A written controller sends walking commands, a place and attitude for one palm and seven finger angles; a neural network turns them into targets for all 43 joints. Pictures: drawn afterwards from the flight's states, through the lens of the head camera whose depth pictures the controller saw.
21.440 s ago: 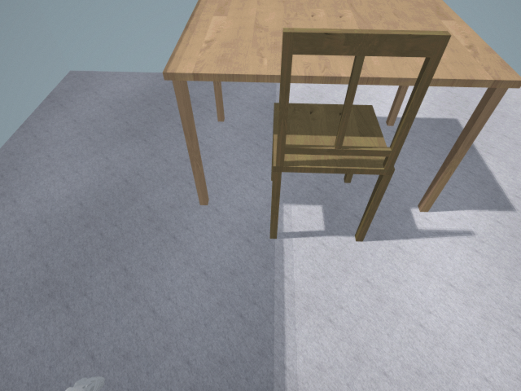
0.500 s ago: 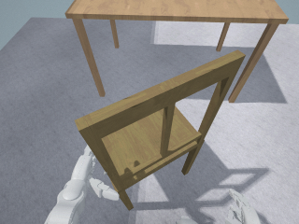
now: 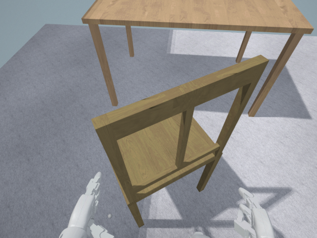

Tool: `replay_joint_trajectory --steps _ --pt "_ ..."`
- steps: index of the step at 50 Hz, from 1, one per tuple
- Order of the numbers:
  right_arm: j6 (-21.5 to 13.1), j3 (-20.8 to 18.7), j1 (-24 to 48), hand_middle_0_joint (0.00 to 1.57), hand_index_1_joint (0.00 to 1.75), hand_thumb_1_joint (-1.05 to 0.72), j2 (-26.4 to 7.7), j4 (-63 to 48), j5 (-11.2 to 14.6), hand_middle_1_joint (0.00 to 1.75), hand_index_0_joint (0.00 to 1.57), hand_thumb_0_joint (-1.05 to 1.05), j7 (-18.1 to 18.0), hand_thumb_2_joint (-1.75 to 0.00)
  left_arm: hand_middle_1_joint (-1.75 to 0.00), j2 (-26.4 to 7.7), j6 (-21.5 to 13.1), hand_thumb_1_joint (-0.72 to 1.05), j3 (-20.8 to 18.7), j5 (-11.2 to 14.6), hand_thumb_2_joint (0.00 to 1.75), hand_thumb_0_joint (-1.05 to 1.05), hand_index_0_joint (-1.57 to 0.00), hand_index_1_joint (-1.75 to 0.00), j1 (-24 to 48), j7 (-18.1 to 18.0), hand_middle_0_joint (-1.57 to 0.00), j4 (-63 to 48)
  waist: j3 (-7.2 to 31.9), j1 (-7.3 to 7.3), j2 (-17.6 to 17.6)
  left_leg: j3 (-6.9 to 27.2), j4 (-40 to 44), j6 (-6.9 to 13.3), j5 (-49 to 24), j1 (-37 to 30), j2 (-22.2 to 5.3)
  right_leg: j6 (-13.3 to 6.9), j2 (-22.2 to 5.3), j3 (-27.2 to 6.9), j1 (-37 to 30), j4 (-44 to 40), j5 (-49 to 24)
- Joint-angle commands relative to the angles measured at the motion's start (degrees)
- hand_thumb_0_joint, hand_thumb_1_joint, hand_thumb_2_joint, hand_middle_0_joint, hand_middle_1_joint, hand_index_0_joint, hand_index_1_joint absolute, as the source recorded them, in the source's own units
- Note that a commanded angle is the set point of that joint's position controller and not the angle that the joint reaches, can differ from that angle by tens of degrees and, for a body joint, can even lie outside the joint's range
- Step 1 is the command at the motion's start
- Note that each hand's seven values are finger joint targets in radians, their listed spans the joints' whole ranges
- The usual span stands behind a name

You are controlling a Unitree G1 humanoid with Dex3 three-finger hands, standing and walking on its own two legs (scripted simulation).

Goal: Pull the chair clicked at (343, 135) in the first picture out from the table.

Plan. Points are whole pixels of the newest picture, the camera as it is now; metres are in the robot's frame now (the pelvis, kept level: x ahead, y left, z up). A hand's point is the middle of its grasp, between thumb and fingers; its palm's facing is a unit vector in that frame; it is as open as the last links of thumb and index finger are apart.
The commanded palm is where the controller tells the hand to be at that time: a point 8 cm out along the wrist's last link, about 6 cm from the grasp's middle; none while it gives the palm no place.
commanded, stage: draw the fingers out of the gap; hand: left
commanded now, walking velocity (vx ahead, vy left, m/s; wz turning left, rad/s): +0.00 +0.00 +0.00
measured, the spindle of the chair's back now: (182, 141) +0.39 -0.06 -0.01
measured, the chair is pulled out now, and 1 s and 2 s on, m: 0.59 0.59 0.59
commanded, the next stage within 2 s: draw the hand back to the body in 0.12 s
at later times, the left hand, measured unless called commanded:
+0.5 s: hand (91, 219) +0.17 +0.14 +0.05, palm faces -0.02 -1.00 -0.06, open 17.5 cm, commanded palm +0.13 +0.21 +0.05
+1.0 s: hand (40, 203) +0.18 +0.22 +0.11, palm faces +0.28 -0.88 -0.38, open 15.4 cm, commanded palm +0.14 +0.26 +0.15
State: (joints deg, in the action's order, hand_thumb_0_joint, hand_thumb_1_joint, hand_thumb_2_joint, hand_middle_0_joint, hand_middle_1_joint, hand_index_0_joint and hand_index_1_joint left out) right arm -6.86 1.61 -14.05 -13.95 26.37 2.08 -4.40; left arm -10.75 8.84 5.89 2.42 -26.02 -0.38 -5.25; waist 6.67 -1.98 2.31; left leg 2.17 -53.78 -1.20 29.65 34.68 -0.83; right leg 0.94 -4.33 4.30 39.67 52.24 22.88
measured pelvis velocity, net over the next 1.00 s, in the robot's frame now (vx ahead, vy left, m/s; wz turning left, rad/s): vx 0.01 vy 0.01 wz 0.00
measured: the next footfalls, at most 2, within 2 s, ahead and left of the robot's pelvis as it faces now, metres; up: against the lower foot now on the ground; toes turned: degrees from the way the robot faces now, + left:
none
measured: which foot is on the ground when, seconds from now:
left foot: down 0.00-1.00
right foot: down 0.00-1.00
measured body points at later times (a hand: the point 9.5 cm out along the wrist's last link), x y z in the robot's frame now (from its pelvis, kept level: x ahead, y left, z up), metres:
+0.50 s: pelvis -0.02 +0.00 -0.03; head +0.03 +0.00 +0.42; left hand +0.16 +0.20 +0.05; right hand +0.17 -0.24 -0.10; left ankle -0.03 +0.13 -0.69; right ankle +0.03 -0.13 -0.69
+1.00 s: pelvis +0.01 +0.01 +0.03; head +0.01 -0.01 +0.48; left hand +0.16 +0.26 +0.14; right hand +0.19 -0.23 -0.05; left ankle -0.03 +0.13 -0.69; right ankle +0.03 -0.13 -0.69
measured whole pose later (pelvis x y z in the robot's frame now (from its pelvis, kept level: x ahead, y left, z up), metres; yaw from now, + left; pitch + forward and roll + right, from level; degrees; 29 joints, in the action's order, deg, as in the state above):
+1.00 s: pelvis +0.01 +0.01 +0.03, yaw +0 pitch +2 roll -1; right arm -7.3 0.3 -14.8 -12.7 30.5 2.4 -7.4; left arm -17.3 -0.2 -7.1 3.4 -39.0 -9.2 -25.2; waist 3.2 1.9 3.8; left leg 1.8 -42.7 -0.9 26.4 18.6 -1.2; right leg 1.4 -3.7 4.5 23.5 41.1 19.8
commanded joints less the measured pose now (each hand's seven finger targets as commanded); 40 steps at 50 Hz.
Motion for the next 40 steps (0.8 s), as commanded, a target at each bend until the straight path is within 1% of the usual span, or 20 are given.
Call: replay_joint_trajectory --steps 1,3,4,5,11,12,13,14,15,16,18,21,22,23,28,33,37,38,39,40 --pt "-3.0 -3.6 3.1 0.2 0.3 -0.9 -6.4 -10.1 0.2 0.3 0.2 0.0 -0.8 -0.9 0.0 -3.1 -2.8 -0.55 -1.3 -0.2 0.2 0.0 0.0 0.0 -4.5 -0.4 0.0 -14.9 8.3 -0.54 -2.6 -0.7 8.0 1.9 -15.6 0.0 1.4 -1.4 2.1 0.9 -10.3 -6.5 -10.6" --pt "-2.9 -3.9 3.8 0.2 0.3 -0.9 -6.2 -10.1 0.3 0.3 0.2 0.0 -1.0 -0.9 0.0 -4.2 -2.7 -0.55 -2.5 -0.5 0.2 0.0 0.0 0.0 -7.3 -0.8 0.0 -15.4 7.5 -0.09 -3.1 -0.6 7.6 1.8 -15.3 1.0 1.4 -1.6 2.1 0.9 -10.1 -6.3 -10.1" --pt "-3.0 -3.7 3.2 0.2 0.3 -0.9 -6.2 -10.5 0.2 0.3 0.2 0.0 -1.1 -0.9 0.0 -3.3 -3.0 -0.55 -1.0 -0.6 0.2 0.0 0.0 0.0 -6.9 -0.8 0.0 -17.5 7.8 -0.62 -2.8 -0.6 7.4 1.9 -15.1 0.8 1.5 -1.5 2.1 0.8 -9.6 -6.2 -9.8" --pt "-2.9 -4.1 3.2 0.2 0.3 -0.9 -6.0 -10.4 0.3 0.3 0.2 0.0 -1.2 -0.9 0.0 -4.2 -3.1 -0.55 -2.4 -0.5 0.2 0.0 0.0 0.0 -8.2 -0.9 0.0 -17.5 8.1 -0.37 -3.2 -0.7 7.1 1.9 -14.9 1.0 1.5 -1.4 2.2 0.8 -9.5 -6.0 -9.8" --pt "-3.4 -4.1 3.5 0.2 0.3 -0.9 -5.5 -11.2 0.3 0.3 0.2 0.0 -1.5 -0.9 0.0 -2.9 -4.5 -0.55 -0.1 -0.9 0.2 0.0 0.0 0.0 -13.3 -0.5 0.0 -21.3 7.0 -0.55 -2.2 -0.5 6.0 2.0 -12.3 2.8 1.7 -1.6 2.3 0.9 -7.2 -5.3 -6.3" --pt "-3.3 -4.3 3.6 0.2 0.3 -0.9 -5.6 -11.1 0.5 0.3 0.2 0.0 -1.7 -0.9 0.0 -3.9 -4.6 -0.55 -1.2 -0.9 0.2 0.0 0.0 0.0 -13.4 -0.5 0.0 -21.2 6.7 -0.52 -2.4 -0.5 5.6 2.0 -11.4 3.4 1.7 -1.6 2.3 0.8 -6.5 -5.3 -5.2" --pt "-5.0 -4.0 3.8 0.2 0.3 -0.9 -5.4 -10.6 0.1 0.3 0.2 0.0 -1.9 -0.9 0.0 0.1 -12.2 -0.55 -2.4 6.5 0.2 0.0 0.0 0.0 -7.3 0.2 0.0 -29.4 5.2 -0.78 -4.8 0.3 3.6 1.6 -12.2 4.9 2.3 -1.8 2.8 2.0 -4.3 -4.3 -6.1" --pt "-6.0 -4.4 3.1 0.2 0.3 -0.9 -5.4 -8.9 0.1 0.3 0.2 0.0 -1.9 -0.9 0.0 -2.6 -15.7 -0.55 -4.2 5.9 0.2 0.0 0.0 0.0 -9.9 0.7 0.0 -27.0 8.3 0.16 -3.9 -0.2 2.9 1.5 -12.2 4.4 2.2 -1.9 3.0 1.4 -4.5 -3.3 -5.4" --pt "-6.4 -4.7 2.8 0.2 0.3 -0.9 -5.4 -8.4 0.3 0.3 0.2 0.0 -1.8 -0.9 0.0 -3.8 -18.3 -0.55 -6.5 7.2 0.2 0.0 0.0 0.0 -11.3 1.2 0.0 -27.1 8.7 0.61 -2.1 -0.2 2.4 1.4 -12.3 4.6 2.2 -2.0 2.9 1.2 -4.2 -2.7 -5.4" --pt "-7.1 -4.5 2.5 0.2 0.3 -0.9 -5.0 -8.2 0.4 0.3 0.2 0.0 -1.4 -0.9 0.0 -2.6 -21.0 -0.55 -5.1 7.3 0.2 0.0 0.0 0.0 -10.6 2.0 0.0 -28.6 9.1 0.5 0.0 -0.3 2.3 1.2 -12.9 4.4 2.2 -2.0 2.9 1.3 -3.7 -1.9 -5.7" --pt "-7.5 -5.2 3.3 0.2 0.3 -0.9 -4.8 -6.7 0.5 0.3 0.2 0.0 -0.7 -0.9 0.0 -4.7 -25.9 -0.55 -8.0 7.7 0.2 0.0 0.0 0.0 -10.5 3.0 0.0 -27.0 8.4 1.03 -0.7 0.0 0.8 0.9 -12.8 6.8 1.9 -2.2 3.0 0.9 -2.8 -0.4 -5.4" --pt "-7.6 -5.8 5.0 0.2 0.3 -0.9 -4.1 -5.6 0.7 0.3 0.2 0.0 1.0 -0.9 0.0 -3.7 -33.7 -0.55 -7.6 7.8 0.2 0.0 0.0 0.0 -11.4 6.7 0.0 -23.8 8.2 1.08 -1.2 -0.2 -1.4 0.6 -10.9 10.1 1.6 -2.2 2.8 0.3 -0.2 1.9 -3.7" --pt "-7.1 -6.1 5.8 0.2 0.3 -0.9 -4.2 -5.8 1.0 0.3 0.2 0.0 1.5 -0.9 0.0 -4.5 -34.7 -0.55 -8.5 7.9 0.2 0.0 0.0 0.0 -13.2 8.2 0.0 -21.9 8.0 1.29 -2.1 -0.4 -1.5 0.7 -9.7 10.9 1.4 -2.2 2.7 -0.2 -0.5 1.8 -2.7" --pt "-6.6 -6.2 6.9 0.2 0.3 -0.9 -4.5 -6.5 1.3 0.3 0.2 0.0 1.8 -0.9 0.0 -5.0 -33.7 -0.55 -9.4 7.9 0.2 0.0 0.0 0.0 -15.7 9.3 0.0 -20.7 8.7 2.17 -0.1 -0.9 -0.6 0.9 -9.2 10.6 1.5 -2.3 2.5 -0.9 -2.7 0.5 -2.0" --pt "-4.9 -5.4 8.0 0.2 0.3 -0.9 -4.5 -9.4 2.4 0.3 0.2 0.0 0.0 -0.9 0.0 -8.3 -25.5 -0.55 -14.1 11.4 0.2 0.0 0.0 0.0 -14.7 9.9 0.0 -29.0 9.9 2.04 -1.5 -0.8 3.2 1.7 -6.1 7.5 1.6 -1.6 2.4 -1.4 -7.8 -4.5 2.9" --pt "-6.3 -4.8 6.1 0.2 0.3 -0.9 -4.2 -7.2 2.4 0.3 0.2 0.0 -1.3 -0.9 -0.01 -9.9 -25.5 -0.51 -17.8 13.3 0.22 0.0 -0.01 -0.01 -11.6 8.2 -0.01 -31.6 7.5 1.3 -3.6 -0.3 4.9 1.7 -9.3 4.7 1.2 -1.2 2.8 -0.6 -9.5 -6.8 -0.8" --pt "-8.1 -4.6 5.9 0.2 0.3 -0.9 -4.5 -5.9 2.8 0.3 0.2 0.0 -1.4 -0.9 -0.04 -9.2 -24.7 -0.37 -17.9 14.0 0.29 0.0 -0.02 -0.04 -11.7 10.6 -0.02 -28.2 5.8 0.76 -2.5 -0.4 7.0 1.6 -10.0 1.5 1.0 -0.8 2.5 -0.4 -10.3 -9.1 -2.4" --pt "-5.8 -5.3 5.0 0.2 0.3 -0.9 -3.9 -7.0 1.5 0.3 0.2 0.0 -2.6 -0.9 -0.05 -18.9 -19.3 -0.33 -23.4 4.8 0.31 0.0 -0.03 -0.05 -16.2 0.8 -0.03 -27.5 7.5 5.98 1.4 -0.8 11.0 0.6 -10.3 -0.4 -0.3 -2.7 1.0 -3.5 -16.3 -10.9 -2.7" --pt "-5.1 -4.1 4.3 0.2 0.3 -0.9 -3.0 -8.5 1.2 0.3 0.2 0.0 -2.7 -0.9 -0.05 -10.5 -17.0 -0.3 -16.5 3.6 0.32 0.0 -0.04 -0.05 -16.5 -2.4 -0.04 -31.9 4.2 3.19 1.8 -1.4 12.8 0.5 -9.8 -2.2 0.2 -2.3 0.8 -2.1 -16.0 -11.9 -3.8" --pt "-4.2 -4.4 4.5 0.2 0.3 -0.9 -3.1 -7.8 1.2 0.3 0.2 0.0 -2.8 -0.9 -0.06 -10.5 -15.3 -0.26 -16.4 2.8 0.34 0.0 -0.04 -0.06 -16.2 -4.9 -0.04 -31.9 2.9 3.22 1.7 -1.2 13.6 0.5 -10.4 -3.4 -0.3 -2.3 0.8 -1.5 -17.0 -12.2 -5.0"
